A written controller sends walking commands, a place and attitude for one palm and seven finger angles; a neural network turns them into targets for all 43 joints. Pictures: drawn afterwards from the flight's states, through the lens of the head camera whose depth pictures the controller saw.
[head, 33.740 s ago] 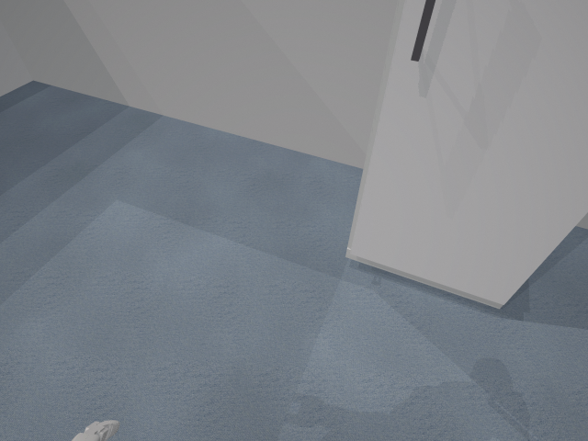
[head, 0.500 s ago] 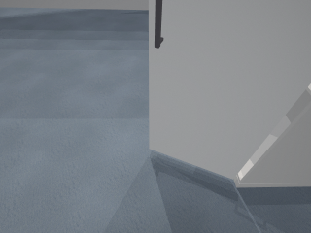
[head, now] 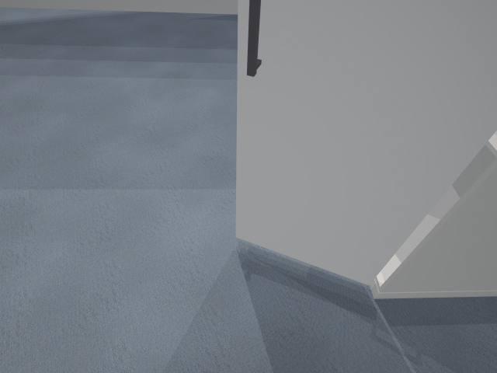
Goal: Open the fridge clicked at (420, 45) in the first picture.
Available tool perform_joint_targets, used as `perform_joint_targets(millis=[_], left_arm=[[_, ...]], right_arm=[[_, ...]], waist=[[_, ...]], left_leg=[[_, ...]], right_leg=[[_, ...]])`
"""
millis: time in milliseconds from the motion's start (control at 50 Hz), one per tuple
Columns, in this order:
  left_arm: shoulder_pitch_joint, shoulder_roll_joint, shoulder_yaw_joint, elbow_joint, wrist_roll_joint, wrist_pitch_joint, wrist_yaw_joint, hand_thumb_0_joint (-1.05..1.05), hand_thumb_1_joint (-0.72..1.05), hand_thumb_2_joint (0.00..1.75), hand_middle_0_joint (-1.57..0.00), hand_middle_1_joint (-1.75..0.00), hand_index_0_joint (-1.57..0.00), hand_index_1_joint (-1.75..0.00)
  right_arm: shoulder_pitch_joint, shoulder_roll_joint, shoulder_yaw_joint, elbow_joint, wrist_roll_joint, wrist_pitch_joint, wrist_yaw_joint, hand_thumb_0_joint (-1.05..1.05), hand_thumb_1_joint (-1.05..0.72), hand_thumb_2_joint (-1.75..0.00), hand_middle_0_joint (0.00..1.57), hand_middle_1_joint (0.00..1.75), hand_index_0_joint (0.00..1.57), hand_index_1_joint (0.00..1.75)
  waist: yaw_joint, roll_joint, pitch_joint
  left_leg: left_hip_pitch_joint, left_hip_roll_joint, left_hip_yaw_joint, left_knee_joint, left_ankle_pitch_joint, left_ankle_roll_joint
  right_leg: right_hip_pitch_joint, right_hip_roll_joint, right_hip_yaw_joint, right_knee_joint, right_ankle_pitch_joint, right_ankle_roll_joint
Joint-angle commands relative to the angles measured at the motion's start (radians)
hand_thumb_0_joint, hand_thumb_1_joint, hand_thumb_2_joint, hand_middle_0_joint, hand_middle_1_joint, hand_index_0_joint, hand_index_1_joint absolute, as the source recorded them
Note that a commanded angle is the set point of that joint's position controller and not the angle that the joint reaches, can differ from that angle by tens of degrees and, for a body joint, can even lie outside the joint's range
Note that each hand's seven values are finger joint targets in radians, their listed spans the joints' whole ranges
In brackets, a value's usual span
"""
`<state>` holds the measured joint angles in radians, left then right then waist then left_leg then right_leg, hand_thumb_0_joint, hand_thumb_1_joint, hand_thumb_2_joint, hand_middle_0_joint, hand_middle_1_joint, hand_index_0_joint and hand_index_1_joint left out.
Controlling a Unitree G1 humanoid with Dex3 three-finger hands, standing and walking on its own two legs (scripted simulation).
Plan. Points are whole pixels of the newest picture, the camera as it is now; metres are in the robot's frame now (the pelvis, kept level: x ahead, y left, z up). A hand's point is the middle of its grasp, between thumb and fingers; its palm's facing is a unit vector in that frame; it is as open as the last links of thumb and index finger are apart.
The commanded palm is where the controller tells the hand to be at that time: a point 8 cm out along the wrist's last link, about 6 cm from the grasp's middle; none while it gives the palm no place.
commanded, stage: look to check the result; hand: left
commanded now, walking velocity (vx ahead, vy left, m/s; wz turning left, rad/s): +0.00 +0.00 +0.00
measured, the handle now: (258, 5) +0.72 +0.03 +0.27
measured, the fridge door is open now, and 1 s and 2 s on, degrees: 67 67 67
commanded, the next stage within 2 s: stand and wait in 0.48 s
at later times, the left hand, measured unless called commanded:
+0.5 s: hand out of the picture +0.10 +0.23 -0.16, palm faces -0.02 -0.95 -0.33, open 7.4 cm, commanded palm none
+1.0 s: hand out of the picture +0.11 +0.21 -0.15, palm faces -0.02 -0.95 -0.33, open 7.4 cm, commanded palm none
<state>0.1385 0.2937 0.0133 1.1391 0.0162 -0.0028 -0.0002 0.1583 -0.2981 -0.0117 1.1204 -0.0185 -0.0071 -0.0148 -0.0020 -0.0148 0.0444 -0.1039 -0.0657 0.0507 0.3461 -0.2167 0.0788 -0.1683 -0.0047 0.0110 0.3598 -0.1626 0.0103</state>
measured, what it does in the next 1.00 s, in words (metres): stands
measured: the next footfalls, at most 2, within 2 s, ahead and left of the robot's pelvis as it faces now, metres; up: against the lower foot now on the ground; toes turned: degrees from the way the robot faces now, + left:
none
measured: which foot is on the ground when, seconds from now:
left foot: down 0.00-1.00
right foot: down 0.00-1.00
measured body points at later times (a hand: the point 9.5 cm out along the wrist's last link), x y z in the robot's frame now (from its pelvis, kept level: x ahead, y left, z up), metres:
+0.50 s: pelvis +0.02 -0.02 +0.00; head +0.03 -0.02 +0.45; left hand +0.10 +0.28 -0.13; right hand +0.09 -0.31 -0.14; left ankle -0.02 +0.06 -0.75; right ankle +0.02 -0.13 -0.75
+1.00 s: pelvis +0.02 -0.03 +0.00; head +0.04 -0.03 +0.45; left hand +0.11 +0.26 -0.13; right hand +0.09 -0.33 -0.13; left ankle -0.02 +0.06 -0.75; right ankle +0.02 -0.13 -0.75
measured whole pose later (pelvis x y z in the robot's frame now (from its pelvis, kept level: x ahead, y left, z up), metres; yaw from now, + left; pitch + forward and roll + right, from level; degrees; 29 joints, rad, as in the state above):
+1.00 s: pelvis +0.02 -0.03 +0.00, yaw +0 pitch -1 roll +0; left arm 0.09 0.33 0.01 1.13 0.01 -0.02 0.00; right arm 0.12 -0.33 0.00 1.13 -0.02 0.00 -0.01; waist -0.01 0.00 0.05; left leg -0.05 -0.02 0.03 0.29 -0.22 0.03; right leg -0.11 0.04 -0.01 0.29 -0.16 -0.04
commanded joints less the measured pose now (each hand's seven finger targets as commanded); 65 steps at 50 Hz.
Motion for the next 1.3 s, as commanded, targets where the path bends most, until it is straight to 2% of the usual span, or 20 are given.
perform_joint_targets(millis=[0, 60, 240, 300, 480, 580, 740, 860, 1140, 1200, 1280], left_arm=[[-0.035, 0.188, 0.029, -0.05, -0.001, -0.019, 0.013, 0.0, 0.9, 0.9, -0.2, -0.3, -0.2, -0.3], [-0.047, 0.198, 0.028, -0.052, -0.001, -0.021, 0.012, 0.0, 0.9, 0.9, -0.2, -0.3, -0.2, -0.3], [-0.068, 0.221, 0.028, -0.058, -0.003, -0.028, 0.014, 0.0, 0.9, 0.9, -0.2, -0.3, -0.2, -0.3], [-0.078, 0.222, 0.026, -0.06, -0.005, -0.028, 0.015, 0.0, 0.9, 0.9, -0.2, -0.3, -0.2, -0.3], [-0.09, 0.23, 0.026, -0.063, -0.005, -0.032, 0.014, 0.0, 0.9, 0.9, -0.2, -0.3, -0.2, -0.3], [-0.093, 0.233, 0.027, -0.064, -0.006, -0.034, 0.014, 0.0, 0.9, 0.9, -0.2, -0.3, -0.2, -0.3], [-0.09, 0.235, 0.03, -0.068, -0.006, -0.038, 0.015, 0.0, 0.9, 0.9, -0.2, -0.3, -0.2, -0.3], [-0.097, 0.238, 0.029, -0.065, -0.008, -0.038, 0.014, 0.0, 0.9, 0.9, -0.2, -0.3, -0.2, -0.3], [-0.091, 0.237, 0.031, -0.066, -0.008, -0.042, 0.016, 0.0, 0.9, 0.9, -0.2, -0.3, -0.2, -0.3], [-0.098, 0.239, 0.03, -0.065, -0.009, -0.041, 0.016, 0.0, 0.9, 0.9, -0.2, -0.3, -0.2, -0.3], [-0.096, 0.237, 0.031, -0.065, -0.009, -0.041, 0.016, 0.0, 0.9, 0.9, -0.2, -0.3, -0.2, -0.3]], right_arm=[[-0.038, -0.199, -0.034, -0.055, 0.004, -0.018, -0.013, 0.0, -0.9, -0.9, 0.2, 0.3, 0.2, 0.3], [-0.045, -0.205, -0.034, -0.054, 0.004, -0.017, -0.011, 0.0, -0.9, -0.9, 0.2, 0.3, 0.2, 0.3], [-0.059, -0.223, -0.033, -0.054, 0.006, -0.018, -0.009, 0.0, -0.9, -0.9, 0.2, 0.3, 0.2, 0.3], [-0.065, -0.224, -0.032, -0.05, 0.006, -0.017, -0.009, 0.0, -0.9, -0.9, 0.2, 0.3, 0.2, 0.3], [-0.076, -0.228, -0.029, -0.046, 0.005, -0.016, -0.006, 0.0, -0.9, -0.9, 0.2, 0.3, 0.2, 0.3], [-0.078, -0.23, -0.028, -0.047, 0.005, -0.017, -0.007, 0.0, -0.9, -0.9, 0.2, 0.3, 0.2, 0.3], [-0.074, -0.231, -0.027, -0.049, 0.005, -0.017, -0.008, 0.0, -0.9, -0.9, 0.2, 0.3, 0.2, 0.3], [-0.071, -0.23, -0.026, -0.045, 0.005, -0.014, -0.007, 0.0, -0.9, -0.9, 0.2, 0.3, 0.2, 0.3], [-0.06, -0.23, -0.027, -0.045, 0.005, -0.014, -0.009, 0.0, -0.9, -0.9, 0.2, 0.3, 0.2, 0.3], [-0.064, -0.233, -0.027, -0.042, 0.005, -0.012, -0.009, 0.0, -0.9, -0.9, 0.2, 0.3, 0.2, 0.3], [-0.059, -0.233, -0.028, -0.042, 0.004, -0.012, -0.009, 0.0, -0.9, -0.9, 0.2, 0.3, 0.2, 0.3]], waist=[[-0.002, 0.039, -0.032], [-0.003, 0.028, -0.034], [-0.008, 0.013, -0.094], [-0.009, 0.019, -0.088], [-0.011, 0.012, -0.079], [-0.01, 0.027, -0.084], [-0.011, 0.012, -0.091], [-0.012, 0.025, -0.078], [-0.013, 0.013, -0.093], [-0.013, 0.023, -0.067], [-0.013, 0.009, -0.07]], left_leg=[[-0.031, 0.195, -0.165, -0.105, 0.115, -0.036], [-0.027, 0.192, -0.164, -0.104, 0.109, -0.034], [0.027, 0.194, -0.147, -0.078, 0.24, -0.04], [0.032, 0.194, -0.146, -0.082, 0.25, -0.044], [0.035, 0.194, -0.143, -0.093, 0.208, -0.045], [0.042, 0.195, -0.135, -0.092, 0.237, -0.047], [0.052, 0.196, -0.133, -0.086, 0.238, -0.047], [0.038, 0.196, -0.131, -0.098, 0.183, -0.051], [0.058, 0.2, -0.125, -0.091, 0.208, -0.05], [0.044, 0.201, -0.126, -0.1, 0.181, -0.053], [0.045, 0.201, -0.126, -0.102, 0.172, -0.052]], right_leg=[[0.03, -0.102, 0.084, -0.037, 0.079, -0.054], [0.034, -0.106, 0.088, -0.046, 0.085, -0.054], [0.067, -0.114, 0.083, -0.035, 0.194, -0.057], [0.069, -0.115, 0.085, -0.036, 0.207, -0.057], [0.076, -0.119, 0.099, -0.059, 0.205, -0.059], [0.088, -0.119, 0.101, -0.056, 0.239, -0.061], [0.099, -0.122, 0.106, -0.066, 0.269, -0.065], [0.103, -0.122, 0.117, -0.084, 0.234, -0.065], [0.114, -0.123, 0.121, -0.088, 0.28, -0.067], [0.105, -0.122, 0.126, -0.095, 0.256, -0.065], [0.108, -0.122, 0.128, -0.101, 0.247, -0.064]])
